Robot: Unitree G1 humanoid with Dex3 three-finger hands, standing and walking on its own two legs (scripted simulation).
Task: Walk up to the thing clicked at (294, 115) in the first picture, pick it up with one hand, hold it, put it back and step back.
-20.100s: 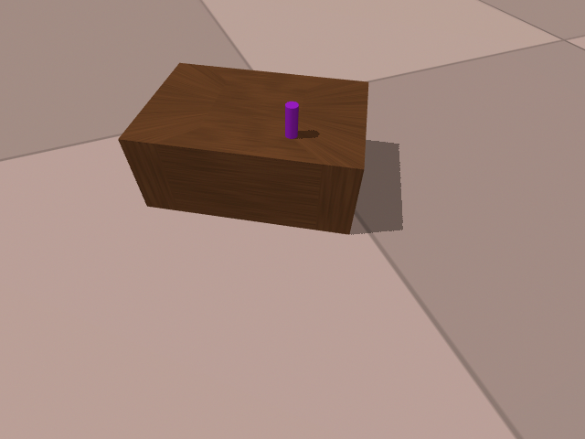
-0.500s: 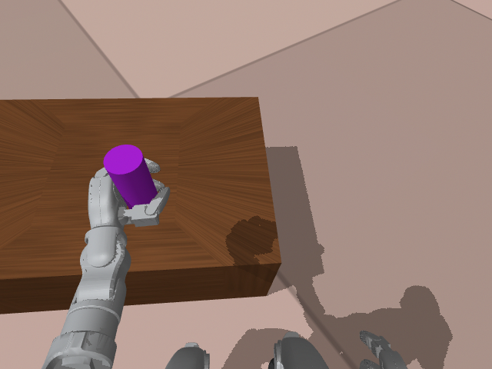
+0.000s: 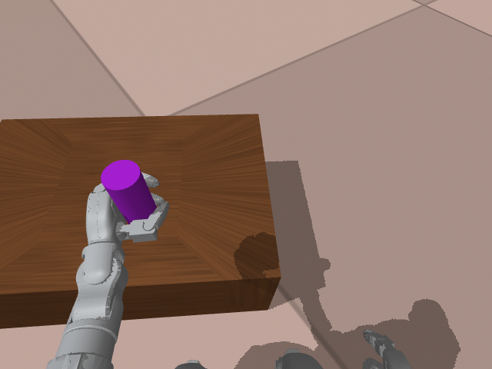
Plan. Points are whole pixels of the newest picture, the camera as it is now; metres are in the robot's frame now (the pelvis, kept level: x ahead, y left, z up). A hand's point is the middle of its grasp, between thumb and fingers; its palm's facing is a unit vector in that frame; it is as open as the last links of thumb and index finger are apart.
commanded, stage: hold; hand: left
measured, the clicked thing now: (135, 201) +0.35 +0.17 +0.07
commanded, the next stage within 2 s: none
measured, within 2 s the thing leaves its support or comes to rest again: neither
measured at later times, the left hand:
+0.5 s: hand (137, 214) +0.34 +0.17 +0.06, palm faces +0.15 -0.99 -0.02, open 7.0 cm
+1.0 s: hand (133, 218) +0.32 +0.17 +0.07, palm faces +0.14 -0.99 -0.01, open 7.0 cm
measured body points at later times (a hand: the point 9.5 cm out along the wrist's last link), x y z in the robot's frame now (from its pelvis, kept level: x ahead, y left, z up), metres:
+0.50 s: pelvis +0.00 +0.00 +0.01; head +0.04 +0.00 +0.46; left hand +0.32 +0.22 +0.07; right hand +0.12 -0.24 -0.10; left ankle -0.02 +0.13 -0.69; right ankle +0.02 -0.13 -0.69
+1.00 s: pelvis -0.01 +0.00 +0.01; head +0.03 +0.00 +0.46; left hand +0.31 +0.22 +0.07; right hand +0.12 -0.24 -0.10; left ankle -0.02 +0.13 -0.69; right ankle +0.02 -0.13 -0.69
